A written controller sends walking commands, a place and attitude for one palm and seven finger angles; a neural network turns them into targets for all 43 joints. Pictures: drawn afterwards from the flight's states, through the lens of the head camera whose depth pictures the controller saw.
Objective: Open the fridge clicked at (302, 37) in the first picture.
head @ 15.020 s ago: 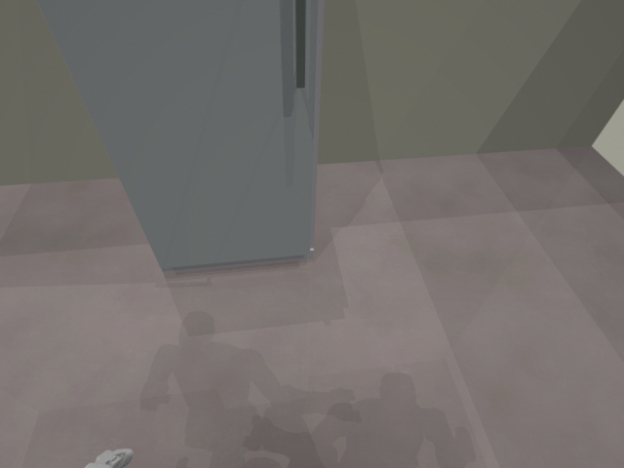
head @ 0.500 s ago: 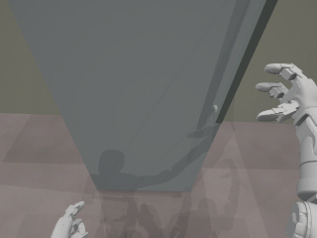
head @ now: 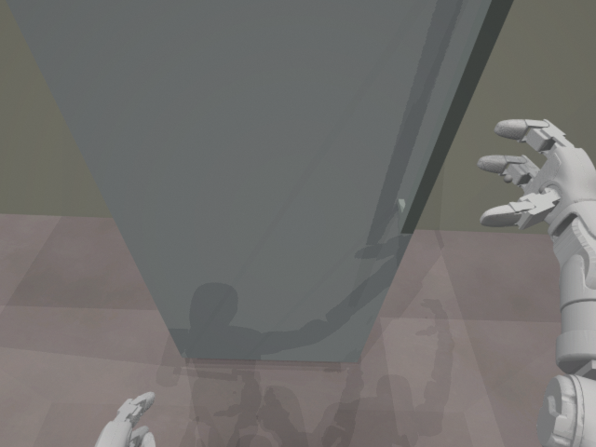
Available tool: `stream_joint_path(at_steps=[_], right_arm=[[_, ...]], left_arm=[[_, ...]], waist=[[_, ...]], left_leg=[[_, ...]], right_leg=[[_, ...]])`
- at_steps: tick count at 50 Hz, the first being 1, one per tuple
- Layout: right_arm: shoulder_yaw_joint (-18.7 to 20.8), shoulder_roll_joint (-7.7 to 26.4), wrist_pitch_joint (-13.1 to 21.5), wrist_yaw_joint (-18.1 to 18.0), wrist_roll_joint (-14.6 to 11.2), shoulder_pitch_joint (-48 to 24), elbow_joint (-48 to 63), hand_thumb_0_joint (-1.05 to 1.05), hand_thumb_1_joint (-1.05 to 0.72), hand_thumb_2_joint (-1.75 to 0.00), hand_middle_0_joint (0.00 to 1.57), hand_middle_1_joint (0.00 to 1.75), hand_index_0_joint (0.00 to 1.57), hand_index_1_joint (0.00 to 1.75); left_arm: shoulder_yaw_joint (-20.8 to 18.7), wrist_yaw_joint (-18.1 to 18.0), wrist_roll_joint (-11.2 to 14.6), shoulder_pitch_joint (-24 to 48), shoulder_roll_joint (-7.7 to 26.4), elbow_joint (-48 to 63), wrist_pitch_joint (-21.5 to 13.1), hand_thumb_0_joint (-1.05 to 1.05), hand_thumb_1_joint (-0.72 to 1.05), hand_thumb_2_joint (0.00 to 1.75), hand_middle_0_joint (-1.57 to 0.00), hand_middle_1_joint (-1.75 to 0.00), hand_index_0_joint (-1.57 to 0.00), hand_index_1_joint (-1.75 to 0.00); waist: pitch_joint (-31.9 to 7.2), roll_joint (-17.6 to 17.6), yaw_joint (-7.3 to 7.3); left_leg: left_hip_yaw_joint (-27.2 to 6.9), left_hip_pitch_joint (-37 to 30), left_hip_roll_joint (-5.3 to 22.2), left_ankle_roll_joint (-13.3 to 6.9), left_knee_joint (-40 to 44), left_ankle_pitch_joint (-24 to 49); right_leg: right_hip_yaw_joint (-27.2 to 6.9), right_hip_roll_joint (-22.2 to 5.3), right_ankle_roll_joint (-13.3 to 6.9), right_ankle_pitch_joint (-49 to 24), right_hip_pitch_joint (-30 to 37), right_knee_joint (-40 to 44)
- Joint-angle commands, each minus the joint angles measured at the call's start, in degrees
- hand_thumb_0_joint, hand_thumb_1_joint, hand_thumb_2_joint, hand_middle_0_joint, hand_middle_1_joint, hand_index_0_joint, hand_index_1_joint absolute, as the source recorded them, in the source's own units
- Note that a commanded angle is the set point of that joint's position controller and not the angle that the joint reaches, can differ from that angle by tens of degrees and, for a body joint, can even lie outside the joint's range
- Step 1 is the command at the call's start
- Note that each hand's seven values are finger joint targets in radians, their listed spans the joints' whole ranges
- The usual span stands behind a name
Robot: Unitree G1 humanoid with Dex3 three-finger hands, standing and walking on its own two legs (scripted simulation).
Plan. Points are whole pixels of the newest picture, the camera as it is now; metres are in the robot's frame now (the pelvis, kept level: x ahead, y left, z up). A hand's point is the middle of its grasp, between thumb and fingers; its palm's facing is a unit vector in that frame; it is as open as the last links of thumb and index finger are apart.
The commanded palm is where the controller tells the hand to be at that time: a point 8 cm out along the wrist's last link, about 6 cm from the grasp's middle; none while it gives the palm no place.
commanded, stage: move the hooked fingers beside the handle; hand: right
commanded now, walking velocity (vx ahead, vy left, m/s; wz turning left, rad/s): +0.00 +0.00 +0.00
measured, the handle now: (450, 95) +0.48 -0.14 +0.26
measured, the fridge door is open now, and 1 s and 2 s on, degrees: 0 0 0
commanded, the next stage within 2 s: feel for the door with the fingertips in 1.20 s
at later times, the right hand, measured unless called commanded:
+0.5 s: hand (501, 186) +0.40 -0.21 +0.19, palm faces -0.02 +1.00 -0.02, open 14.0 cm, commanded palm +0.38 -0.25 +0.20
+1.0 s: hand (506, 178) +0.40 -0.21 +0.20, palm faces +0.01 +1.00 -0.02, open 14.0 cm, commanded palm +0.38 -0.26 +0.20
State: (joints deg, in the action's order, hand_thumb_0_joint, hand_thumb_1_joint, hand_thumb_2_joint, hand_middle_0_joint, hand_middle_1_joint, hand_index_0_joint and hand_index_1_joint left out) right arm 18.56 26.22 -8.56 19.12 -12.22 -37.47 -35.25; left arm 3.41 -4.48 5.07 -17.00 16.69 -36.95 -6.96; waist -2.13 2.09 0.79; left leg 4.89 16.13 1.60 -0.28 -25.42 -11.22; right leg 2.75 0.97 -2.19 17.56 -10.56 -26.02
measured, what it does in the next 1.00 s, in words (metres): stands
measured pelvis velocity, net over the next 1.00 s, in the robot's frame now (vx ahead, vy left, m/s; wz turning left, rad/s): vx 0.00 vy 0.01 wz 0.00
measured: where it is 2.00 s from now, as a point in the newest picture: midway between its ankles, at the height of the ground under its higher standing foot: outside the picture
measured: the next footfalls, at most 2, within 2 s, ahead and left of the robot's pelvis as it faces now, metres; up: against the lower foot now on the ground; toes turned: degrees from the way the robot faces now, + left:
none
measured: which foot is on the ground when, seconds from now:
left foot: down 0.00-1.00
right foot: down 0.00-1.00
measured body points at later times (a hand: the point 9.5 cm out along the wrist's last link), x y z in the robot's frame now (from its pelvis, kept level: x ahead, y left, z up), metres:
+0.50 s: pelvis +0.00 +0.00 +0.00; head +0.01 +0.02 +0.45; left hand +0.15 +0.25 -0.10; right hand +0.39 -0.26 +0.20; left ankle +0.02 +0.12 -0.74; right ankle -0.04 -0.09 -0.74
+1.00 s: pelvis +0.00 +0.01 +0.00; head +0.00 +0.03 +0.45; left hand +0.13 +0.26 -0.10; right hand +0.39 -0.27 +0.21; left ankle +0.02 +0.12 -0.74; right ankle -0.04 -0.09 -0.74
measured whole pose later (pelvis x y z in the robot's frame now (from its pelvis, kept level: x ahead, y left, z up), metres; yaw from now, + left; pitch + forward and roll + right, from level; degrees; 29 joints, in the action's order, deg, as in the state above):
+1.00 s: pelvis +0.00 +0.01 +0.00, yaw +0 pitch +1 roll +0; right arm 19.7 26.6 -9.0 18.5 -12.2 -36.3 -34.3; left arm 3.8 -4.6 5.2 -16.1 16.4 -36.2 -5.5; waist -2.2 2.1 0.9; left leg 5.1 15.6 0.8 -1.1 -25.6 -11.4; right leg 2.6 0.2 -1.4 17.4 -9.8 -25.8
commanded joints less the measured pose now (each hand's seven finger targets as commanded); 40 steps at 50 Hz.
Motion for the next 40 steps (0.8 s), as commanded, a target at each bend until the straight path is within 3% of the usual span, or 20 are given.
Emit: stream_joint_path(at_steps=[1, 2, 3, 4, 7, 9, 11, 15, 16, 19, 21, 25, 28, 29, 31, 34, 37, 40], right_arm=[[0.70, 11.47, 3.38, -0.13, -1.13, -27.43, 13.66, 0.00, 0.50, -0.30, 0.30, 1.20, 0.30, 1.20], [2.11, 13.00, 4.11, -0.38, -1.17, -27.74, 14.72, 0.00, 0.50, -0.30, 0.30, 1.20, 0.30, 1.20], [1.03, 11.94, 4.76, -0.38, -1.35, -29.78, 15.72, 0.00, 0.50, -0.30, 0.30, 1.20, 0.30, 1.20], [2.76, 14.11, 5.41, -0.76, -1.47, -29.49, 15.72, 0.00, 0.50, -0.30, 0.30, 1.20, 0.30, 1.20], [3.98, 14.95, 6.45, -1.52, -1.11, -30.69, 17.10, 0.00, 0.50, -0.30, 0.30, 1.20, 0.30, 1.20], [4.44, 15.45, 5.91, -1.80, -0.61, -27.70, 16.03, 0.00, 0.50, -0.30, 0.30, 1.20, 0.30, 1.20], [5.03, 14.93, 4.28, -1.77, -0.36, -23.40, 12.16, 0.00, 0.50, -0.30, 0.30, 1.20, 0.30, 1.20], [3.02, 12.15, 1.70, -0.48, -0.56, -19.30, 10.41, 0.00, 0.50, -0.30, 0.30, 1.20, 0.30, 1.20], [3.72, 12.90, 1.78, -0.33, -0.76, -19.62, 12.64, 0.00, 0.50, -0.30, 0.30, 1.20, 0.30, 1.20], [1.50, 10.99, 3.27, 0.31, -1.66, -22.51, 20.51, 0.00, 0.50, -0.30, 0.30, 1.20, 0.30, 1.20], [2.76, 12.32, 4.29, -0.07, -2.04, -25.50, 24.46, 0.00, 0.50, -0.30, 0.30, 1.20, 0.30, 1.20], [1.72, 11.63, 4.05, -1.36, -2.01, -29.48, 22.77, 0.00, 0.50, -0.30, 0.30, 1.20, 0.30, 1.20], [1.78, 11.32, 2.42, -2.44, -1.11, -26.67, 17.95, 0.00, 0.50, -0.30, 0.30, 1.20, 0.30, 1.20], [2.53, 12.31, 1.74, -2.69, -0.65, -24.40, 16.36, 0.00, 0.50, -0.30, 0.30, 1.20, 0.30, 1.20], [0.79, 9.99, 0.69, -2.49, -0.60, -24.04, 13.31, 0.00, 0.50, -0.30, 0.30, 1.20, 0.30, 1.20], [2.48, 12.11, 0.83, -2.13, -0.64, -22.47, 10.93, 0.00, 0.50, -0.30, 0.30, 1.20, 0.30, 1.20], [2.78, 12.83, 2.97, -1.92, -0.72, -25.58, 15.33, 0.00, 0.50, -0.30, 0.30, 1.20, 0.30, 1.20], [5.57, 16.15, 4.88, -1.89, -0.89, -25.31, 17.19, 0.00, 0.50, -0.30, 0.30, 1.20, 0.30, 1.20]], left_arm=[[-2.94, -0.80, -0.32, 4.13, 7.39, 8.35, -2.68, 0.00, 0.90, 0.90, -0.20, -0.30, -0.20, -0.30], [-2.98, -0.87, -0.33, 4.07, 7.37, 8.31, -2.76, 0.00, 0.90, 0.90, -0.20, -0.30, -0.20, -0.30], [-2.78, -0.93, -0.44, 4.36, 7.19, 8.37, -2.93, 0.00, 0.90, 0.90, -0.20, -0.30, -0.20, -0.30], [-2.85, -0.94, -0.57, 4.06, 7.27, 8.10, -2.78, 0.00, 0.90, 0.90, -0.20, -0.30, -0.20, -0.30], [-2.55, -0.91, -0.66, 4.50, 6.80, 8.01, -2.98, 0.00, 0.90, 0.90, -0.20, -0.30, -0.20, -0.30], [-2.54, -0.63, -0.83, 4.50, 6.84, 8.10, -2.71, 0.00, 0.90, 0.90, -0.20, -0.30, -0.20, -0.30], [-2.44, -0.40, -0.57, 4.79, 6.72, 8.10, -2.36, 0.00, 0.90, 0.90, -0.20, -0.30, -0.20, -0.30], [-2.78, -0.04, -0.25, 5.00, 7.12, 8.95, -1.31, 0.00, 0.90, 0.90, -0.20, -0.30, -0.20, -0.30], [-2.94, 0.01, -0.30, 5.05, 7.14, 9.38, -1.35, 0.00, 0.90, 0.90, -0.20, -0.30, -0.20, -0.30], [-2.97, 0.07, -0.35, 6.11, 6.66, 10.52, -1.59, 0.00, 0.90, 0.90, -0.20, -0.30, -0.20, -0.30], [-2.94, -0.20, -0.53, 6.11, 6.43, 10.40, -2.02, 0.00, 0.90, 0.90, -0.20, -0.30, -0.20, -0.30], [-2.55, -0.85, -0.38, 6.10, 6.42, 8.38, -2.33, 0.00, 0.90, 0.90, -0.20, -0.30, -0.20, -0.30], [-2.36, -1.00, -0.35, 6.06, 6.40, 7.62, -2.26, 0.00, 0.90, 0.90, -0.20, -0.30, -0.20, -0.30], [-2.45, -0.86, -0.45, 6.03, 6.65, 7.65, -1.86, 0.00, 0.90, 0.90, -0.20, -0.30, -0.20, -0.30], [-2.34, -0.86, -0.27, 6.09, 6.49, 7.71, -1.51, 0.00, 0.90, 0.90, -0.20, -0.30, -0.20, -0.30], [-2.55, -0.75, -0.35, 5.84, 6.98, 8.16, -0.94, 0.00, 0.90, 0.90, -0.20, -0.30, -0.20, -0.30], [-2.45, -0.67, -0.37, 6.49, 6.49, 9.43, -1.18, 0.00, 0.90, 0.90, -0.20, -0.30, -0.20, -0.30], [-2.38, -0.63, -0.49, 6.36, 6.52, 9.72, -1.25, 0.00, 0.90, 0.90, -0.20, -0.30, -0.20, -0.30]], waist=[[-16.23, -0.26, 1.08], [-17.30, -1.00, 0.83], [-18.13, 0.99, 1.09], [-18.27, -1.76, 0.83], [-19.39, 1.60, 0.39], [-18.91, 2.20, -0.51], [-16.04, 1.30, -0.93], [-14.28, -1.72, -0.63], [-15.40, -1.85, -0.85], [-18.28, 0.00, -0.30], [-20.81, 1.16, -0.02], [-16.75, 1.88, 1.15], [-14.60, 3.00, 0.52], [-14.61, 1.27, -0.10], [-14.00, -0.05, 0.31], [-14.46, -3.60, -0.24], [-17.77, -1.72, -0.29], [-18.77, -1.30, -0.78]], left_leg=[[-2.35, -7.64, -0.08, -2.31, 0.47, 13.42], [-2.26, -8.06, -0.18, -2.32, 0.23, 13.86], [-2.43, -7.82, -0.14, -2.32, 0.16, 13.96], [-2.50, -8.59, -0.21, -2.32, 0.29, 14.62], [-2.56, -9.58, -0.19, -2.36, -0.03, 16.60], [-2.59, -10.46, 0.04, -2.46, -0.11, 17.66], [-2.67, -10.46, 0.10, -2.41, -0.14, 18.60], [-2.31, -10.10, 0.24, -2.21, -0.27, 19.05], [-2.40, -10.59, 0.25, -2.25, -0.46, 19.57], [-2.59, -10.59, 0.18, -2.29, -0.71, 19.67], [-2.61, -10.70, -0.14, -2.18, -0.62, 20.06], [-2.38, -8.36, -0.35, -2.16, 0.78, 15.95], [-2.21, -8.07, -0.13, -2.35, 0.93, 14.18], [-2.30, -8.91, -0.03, -2.41, 0.87, 14.76], [-2.31, -8.98, 0.09, -2.26, 0.67, 15.48], [-2.40, -9.99, 0.22, -2.19, 0.49, 14.96], [-2.95, -11.54, 0.25, -2.16, -0.05, 16.69], [-3.40, -12.93, 0.17, -2.13, -0.16, 18.22]], right_leg=[[-4.46, -2.11, 0.95, -18.50, 3.06, 2.92], [-4.78, -2.27, 1.08, -19.57, 3.70, 2.70], [-4.71, -2.11, 1.18, -19.75, 4.53, 2.58], [-4.74, -2.33, 0.99, -20.43, 4.45, 2.31], [-4.61, -2.09, 1.52, -22.98, 5.58, 2.43], [-4.28, -2.19, 1.67, -24.43, 4.88, 2.44], [-3.83, -2.08, 1.53, -24.11, 2.72, 2.64], [-3.35, -2.36, 1.16, -23.15, 0.96, 2.87], [-3.49, -2.31, 1.09, -23.75, 1.50, 2.61], [-3.71, -2.41, 1.04, -25.38, 4.43, 1.79], [-4.22, -2.31, 1.25, -26.89, 6.75, 1.50], [-4.32, -2.02, 1.26, -21.84, 5.94, 2.32], [-4.30, -1.70, 1.40, -19.60, 3.97, 3.00], [-4.05, -1.74, 1.14, -19.84, 3.34, 2.86], [-3.83, -1.62, 0.96, -19.36, 2.16, 3.02], [-3.74, -1.84, 0.65, -18.01, 0.68, 3.05], [-3.57, -1.59, 0.53, -19.27, 2.15, 2.71], [-3.49, -1.75, 0.44, -20.54, 2.34, 2.56]])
